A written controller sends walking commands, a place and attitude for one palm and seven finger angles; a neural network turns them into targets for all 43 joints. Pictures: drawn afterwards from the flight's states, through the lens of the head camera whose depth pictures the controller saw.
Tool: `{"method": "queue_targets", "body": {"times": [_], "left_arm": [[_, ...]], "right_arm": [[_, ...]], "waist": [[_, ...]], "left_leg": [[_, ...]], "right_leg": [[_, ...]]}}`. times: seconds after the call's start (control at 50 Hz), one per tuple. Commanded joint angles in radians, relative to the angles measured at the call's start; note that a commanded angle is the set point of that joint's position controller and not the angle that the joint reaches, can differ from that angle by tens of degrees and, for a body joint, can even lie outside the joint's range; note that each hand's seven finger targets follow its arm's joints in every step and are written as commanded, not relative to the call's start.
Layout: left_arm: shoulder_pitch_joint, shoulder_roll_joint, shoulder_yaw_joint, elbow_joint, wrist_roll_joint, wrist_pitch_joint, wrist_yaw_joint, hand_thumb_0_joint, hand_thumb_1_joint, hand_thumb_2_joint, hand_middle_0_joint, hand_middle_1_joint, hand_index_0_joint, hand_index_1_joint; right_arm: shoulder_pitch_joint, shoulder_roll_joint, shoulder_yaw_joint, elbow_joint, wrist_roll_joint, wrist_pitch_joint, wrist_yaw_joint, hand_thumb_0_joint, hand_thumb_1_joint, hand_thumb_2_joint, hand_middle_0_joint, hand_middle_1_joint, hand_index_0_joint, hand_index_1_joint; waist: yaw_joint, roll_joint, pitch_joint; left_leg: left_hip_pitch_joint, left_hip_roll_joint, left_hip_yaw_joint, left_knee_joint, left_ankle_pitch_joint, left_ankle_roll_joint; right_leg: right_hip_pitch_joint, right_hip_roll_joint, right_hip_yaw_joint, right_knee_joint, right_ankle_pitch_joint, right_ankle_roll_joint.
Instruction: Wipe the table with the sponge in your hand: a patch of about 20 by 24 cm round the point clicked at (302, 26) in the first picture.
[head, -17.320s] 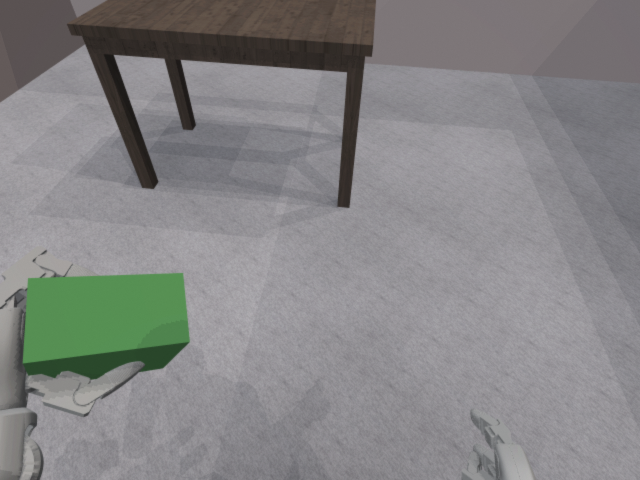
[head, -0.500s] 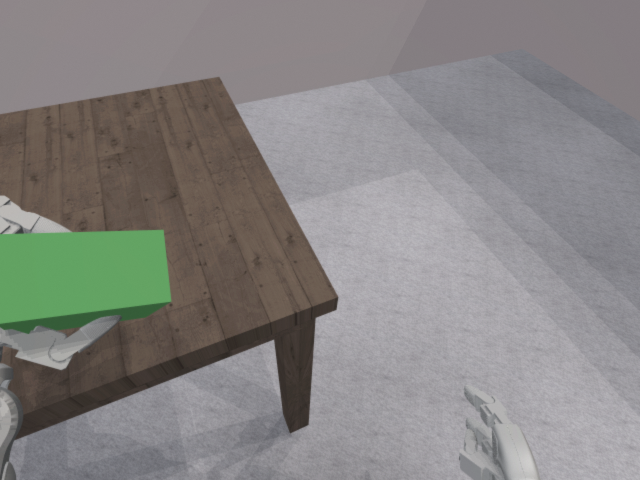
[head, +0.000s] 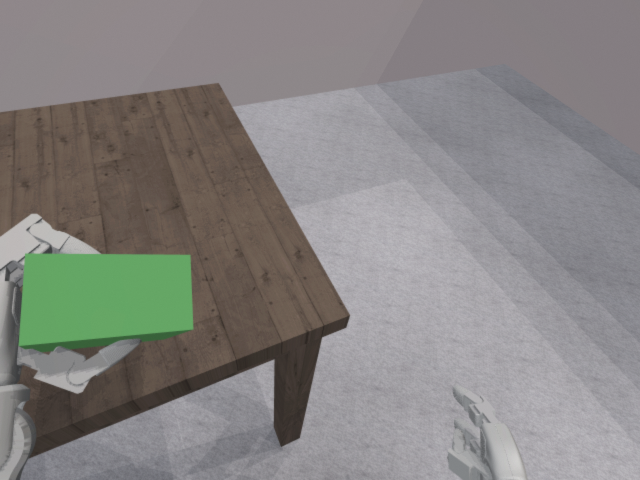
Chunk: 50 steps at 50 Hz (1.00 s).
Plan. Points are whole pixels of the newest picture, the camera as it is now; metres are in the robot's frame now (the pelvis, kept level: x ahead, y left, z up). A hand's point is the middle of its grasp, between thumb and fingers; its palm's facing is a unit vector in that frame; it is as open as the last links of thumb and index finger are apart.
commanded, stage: come to a stop and stand still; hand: left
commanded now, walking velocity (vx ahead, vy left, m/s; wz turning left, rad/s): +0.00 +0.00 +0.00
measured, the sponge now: (132, 304) +0.24 +0.21 +0.14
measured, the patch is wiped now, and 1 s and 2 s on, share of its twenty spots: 0.00 0.00 0.00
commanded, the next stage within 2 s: look again from close up in 0.08 s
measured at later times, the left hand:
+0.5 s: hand (91, 308) +0.22 +0.23 +0.16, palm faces +0.39 -0.85 -0.35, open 10.2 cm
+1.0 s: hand (105, 328) +0.21 +0.22 +0.14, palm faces +0.32 -0.86 -0.41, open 10.2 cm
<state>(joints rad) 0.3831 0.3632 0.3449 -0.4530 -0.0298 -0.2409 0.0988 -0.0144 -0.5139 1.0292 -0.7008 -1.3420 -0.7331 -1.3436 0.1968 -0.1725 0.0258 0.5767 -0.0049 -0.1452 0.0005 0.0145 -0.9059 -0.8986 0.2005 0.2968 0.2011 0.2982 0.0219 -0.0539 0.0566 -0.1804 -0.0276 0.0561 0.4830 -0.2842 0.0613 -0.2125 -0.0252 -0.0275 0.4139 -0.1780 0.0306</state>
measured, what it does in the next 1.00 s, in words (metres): stands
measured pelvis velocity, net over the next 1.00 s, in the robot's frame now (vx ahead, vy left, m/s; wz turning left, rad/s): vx -0.01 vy -0.02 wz -0.02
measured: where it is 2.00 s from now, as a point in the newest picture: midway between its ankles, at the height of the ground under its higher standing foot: outside the picture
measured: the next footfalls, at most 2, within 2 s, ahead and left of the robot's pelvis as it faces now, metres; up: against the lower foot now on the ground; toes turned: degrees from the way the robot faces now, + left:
none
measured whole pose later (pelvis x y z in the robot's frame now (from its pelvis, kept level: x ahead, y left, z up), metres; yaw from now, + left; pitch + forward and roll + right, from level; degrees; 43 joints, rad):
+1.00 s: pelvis -0.01 -0.02 +0.00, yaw -1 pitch -1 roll +0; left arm 0.43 0.38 0.34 -0.40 -0.02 -0.23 0.07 -0.01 -0.51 1.03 -0.70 -1.34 -0.73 -1.34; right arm 0.24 -0.19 0.02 0.57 0.00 -0.13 -0.03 0.01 -0.91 -0.90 0.20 0.30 0.20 0.30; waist 0.03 -0.03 0.06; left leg -0.19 -0.01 0.07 0.48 -0.27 0.04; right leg -0.25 0.00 -0.01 0.44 -0.17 0.00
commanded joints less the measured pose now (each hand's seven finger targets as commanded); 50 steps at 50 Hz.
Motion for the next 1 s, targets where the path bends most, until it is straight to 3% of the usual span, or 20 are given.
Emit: {"method": "queue_targets", "body": {"times": [0.0, 0.12, 0.28, 0.38, 0.52, 0.6, 0.62, 0.64, 0.66, 0.68, 0.7, 0.74, 0.76, 0.82, 0.84, 0.86, 0.88, 0.92, 0.98], "left_arm": [[-0.062, 0.155, 0.115, -0.236, -0.016, -0.063, 0.017, 0.0, 0.1, 1.3, -1.2, -1.6, -1.2, -1.6], [-0.066, 0.138, 0.093, -0.243, -0.012, -0.053, 0.021, 0.0, 0.1, 1.3, -1.2, -1.6, -1.2, -1.6], [-0.076, 0.134, 0.089, -0.203, -0.008, -0.037, 0.028, 0.0, 0.1, 1.3, -1.2, -1.6, -1.2, -1.6], [-0.073, 0.137, 0.091, -0.221, -0.008, -0.036, 0.03, 0.0, 0.1, 1.3, -1.2, -1.6, -1.2, -1.6], [-0.036, 0.143, 0.107, -0.203, -0.012, -0.03, 0.031, 0.0, 0.1, 1.3, -1.2, -1.6, -1.2, -1.6], [-0.041, 0.134, 0.093, -0.208, -0.011, -0.026, 0.031, 0.0, 0.1, 1.3, -1.2, -1.6, -1.2, -1.6], [-1.107, 0.951, 0.662, -0.479, 0.164, -0.132, 0.031, 0.0, 0.1, 1.3, -1.2, -1.6, -1.2, -1.6], [-0.479, 0.313, 0.26, 0.159, 0.049, -0.089, -0.018, 0.0, 0.1, 1.3, -1.2, -1.6, -1.2, -1.6], [-0.282, 0.132, 0.135, 0.134, -0.004, -0.059, -0.031, 0.0, 0.1, 1.3, -1.2, -1.6, -1.2, -1.6], [-0.287, 0.159, 0.1, -0.06, -0.003, -0.081, -0.032, 0.0, 0.1, 1.3, -1.2, -1.6, -1.2, -1.6], [-0.17, 0.145, 0.088, -0.085, -0.007, -0.081, -0.025, 0.0, 0.1, 1.3, -1.2, -1.6, -1.2, -1.6], [-0.041, 0.106, 0.037, -0.17, -0.009, -0.069, -0.018, 0.0, 0.1, 1.3, -1.2, -1.6, -1.2, -1.6], [0.016, 0.105, 0.046, -0.154, -0.015, -0.06, -0.009, 0.0, 0.1, 1.3, -1.2, -1.6, -1.2, -1.6], [0.01, 0.183, 0.135, -0.141, -0.015, -0.051, 0.007, 0.0, 0.1, 1.3, -1.2, -1.6, -1.2, -1.6], [-0.014, 0.196, 0.154, -0.148, -0.015, -0.054, 0.007, 0.0, 0.1, 1.3, -1.2, -1.6, -1.2, -1.6], [-0.067, 0.253, 0.209, -0.18, -0.016, -0.059, 0.012, 0.0, 0.1, 1.3, -1.2, -1.6, -1.2, -1.6], [-0.08, 0.22, 0.189, -0.159, -0.018, -0.062, 0.01, 0.0, 0.1, 1.3, -1.2, -1.6, -1.2, -1.6], [-0.118, 0.214, 0.177, -0.172, -0.016, -0.067, 0.007, 0.0, 0.1, 1.3, -1.2, -1.6, -1.2, -1.6], [-0.162, 0.183, 0.136, -0.211, -0.007, -0.072, 0.005, 0.0, 0.1, 1.3, -1.2, -1.6, -1.2, -1.6]], "right_arm": [[-0.067, -0.147, -0.064, -0.157, 0.01, -0.034, -0.021, 0.0, -0.9, -0.9, 0.2, 0.3, 0.2, 0.3], [-0.068, -0.151, -0.067, -0.157, 0.01, -0.031, -0.026, 0.0, -0.9, -0.9, 0.2, 0.3, 0.2, 0.3], [-0.072, -0.147, -0.064, -0.15, 0.009, -0.023, -0.035, 0.0, -0.9, -0.9, 0.2, 0.3, 0.2, 0.3], [-0.074, -0.148, -0.065, -0.152, 0.01, -0.024, -0.036, 0.0, -0.9, -0.9, 0.2, 0.3, 0.2, 0.3], [-0.072, -0.15, -0.068, -0.152, 0.01, -0.02, -0.037, 0.0, -0.9, -0.9, 0.2, 0.3, 0.2, 0.3], [-0.072, -0.153, -0.07, -0.153, 0.012, -0.018, -0.038, 0.0, -0.9, -0.9, 0.2, 0.3, 0.2, 0.3], [0.047, -0.176, -0.05, -0.14, -0.049, -0.064, -0.031, 0.0, -0.9, -0.9, 0.2, 0.3, 0.2, 0.3], [-0.051, -0.057, -0.02, -0.07, 0.0, -0.063, -0.031, 0.0, -0.9, -0.9, 0.2, 0.3, 0.2, 0.3], [-0.02, -0.119, -0.079, -0.126, 0.023, -0.066, -0.022, 0.0, -0.9, -0.9, 0.2, 0.3, 0.2, 0.3], [-0.024, -0.144, -0.079, -0.164, 0.019, -0.069, -0.015, 0.0, -0.9, -0.9, 0.2, 0.3, 0.2, 0.3], [-0.036, -0.148, -0.079, -0.155, 0.019, -0.064, -0.003, 0.0, -0.9, -0.9, 0.2, 0.3, 0.2, 0.3], [-0.054, -0.156, -0.076, -0.169, 0.019, -0.056, 0.015, 0.0, -0.9, -0.9, 0.2, 0.3, 0.2, 0.3], [-0.061, -0.155, -0.074, -0.166, 0.022, -0.052, 0.013, 0.0, -0.9, -0.9, 0.2, 0.3, 0.2, 0.3], [-0.074, -0.162, -0.065, -0.176, 0.013, -0.039, -0.008, 0.0, -0.9, -0.9, 0.2, 0.3, 0.2, 0.3], [-0.076, -0.16, -0.065, -0.176, 0.013, -0.039, -0.018, 0.0, -0.9, -0.9, 0.2, 0.3, 0.2, 0.3], [-0.086, -0.163, -0.064, -0.178, 0.01, -0.035, -0.029, 0.0, -0.9, -0.9, 0.2, 0.3, 0.2, 0.3], [-0.085, -0.155, -0.06, -0.178, 0.009, -0.035, -0.036, 0.0, -0.9, -0.9, 0.2, 0.3, 0.2, 0.3], [-0.082, -0.15, -0.06, -0.179, 0.012, -0.043, -0.044, 0.0, -0.9, -0.9, 0.2, 0.3, 0.2, 0.3], [-0.077, -0.15, -0.06, -0.168, 0.008, -0.063, -0.046, 0.0, -0.9, -0.9, 0.2, 0.3, 0.2, 0.3]], "waist": [[0.002, 0.151, -0.161], [0.0, 0.14, -0.169], [0.001, 0.103, -0.143], [0.002, 0.131, -0.137], [0.002, 0.083, -0.148], [0.001, 0.11, -0.136], [0.01, 0.058, 0.025], [0.007, 0.049, -0.172], [0.01, 0.201, -0.251], [0.014, 0.251, -0.273], [0.014, 0.234, -0.249], [0.02, 0.118, -0.21], [0.018, 0.078, -0.195], [0.019, -0.005, -0.124], [0.016, -0.007, -0.117], [0.013, 0.03, -0.112], [0.008, 0.056, -0.108], [0.008, 0.1, -0.102], [0.005, 0.128, -0.119]], "left_leg": [[-0.066, 0.106, -0.097, -0.131, 0.308, -0.093], [-0.046, 0.102, -0.089, -0.124, 0.3, -0.087], [-0.077, 0.095, -0.088, -0.146, 0.17, -0.065], [-0.083, 0.092, -0.092, -0.156, 0.155, -0.06], [-0.068, 0.089, -0.086, -0.133, 0.172, -0.056], [-0.065, 0.087, -0.084, -0.136, 0.169, -0.055], [-0.218, 0.107, -0.059, -0.009, 0.274, -0.032], [-0.022, 0.062, -0.089, -0.062, 0.292, -0.032], [0.085, 0.068, -0.057, -0.087, 0.38, -0.068], [0.065, 0.101, -0.056, -0.048, 0.392, -0.059], [0.032, 0.111, -0.075, -0.057, 0.37, -0.053], [-0.045, 0.105, -0.08, -0.076, 0.253, -0.045], [-0.055, 0.109, -0.09, -0.097, 0.216, -0.045], [-0.117, 0.105, -0.092, -0.141, 0.036, -0.04], [-0.114, 0.097, -0.089, -0.143, 0.004, -0.037], [-0.116, 0.095, -0.092, -0.153, -0.019, -0.035], [-0.121, 0.096, -0.091, -0.159, -0.05, -0.03], [-0.113, 0.093, -0.086, -0.158, -0.067, -0.023], [-0.072, 0.087, -0.081, -0.144, -0.023, -0.025]], "right_leg": [[0.172, -0.002, 0.013, 0.025, 0.215, -0.045], [0.177, -0.006, 0.023, 0.012, 0.235, -0.046], [0.185, -0.013, 0.044, -0.019, 0.191, -0.045], [0.188, -0.011, 0.047, -0.02, 0.174, -0.046], [0.196, -0.024, 0.063, -0.039, 0.207, -0.049], [0.181, -0.024, 0.068, -0.04, 0.199, -0.05], [0.017, -0.033, 0.067, -0.053, 0.189, -0.037], [0.014, -0.086, 0.089, -0.022, 0.196, -0.101], [0.086, -0.039, 0.112, 0.06, 0.292, -0.114], [0.107, -0.052, 0.119, 0.058, 0.269, -0.086], [0.124, -0.056, 0.113, 0.047, 0.248, -0.078], [0.146, -0.046, 0.109, 0.021, 0.183, -0.066], [0.136, -0.042, 0.09, 0.022, 0.155, -0.065], [0.089, -0.028, 0.089, -0.018, 0.007, -0.052], [0.073, -0.027, 0.101, -0.032, -0.029, -0.055], [0.066, -0.025, 0.101, -0.033, -0.053, -0.055], [0.064, -0.028, 0.099, -0.036, -0.077, -0.056], [0.066, -0.024, 0.106, -0.042, -0.076, -0.058], [0.069, -0.021, 0.107, -0.043, -0.035, -0.061]]}}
